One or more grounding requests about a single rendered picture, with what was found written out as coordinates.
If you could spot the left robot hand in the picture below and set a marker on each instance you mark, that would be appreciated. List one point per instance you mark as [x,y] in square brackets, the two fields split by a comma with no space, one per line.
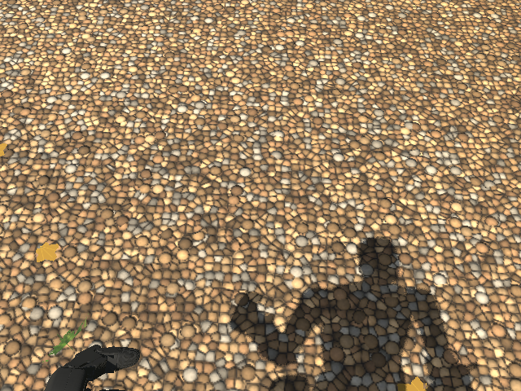
[90,364]

